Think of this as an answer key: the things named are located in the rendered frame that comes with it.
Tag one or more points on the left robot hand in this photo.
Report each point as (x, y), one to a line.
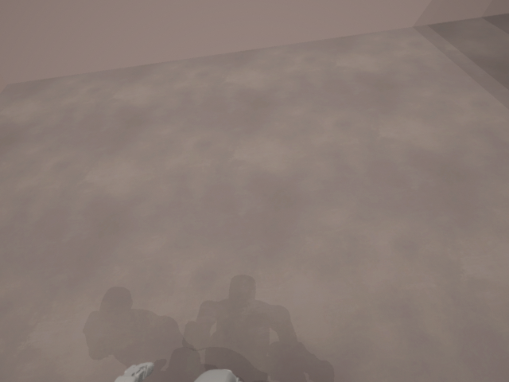
(136, 373)

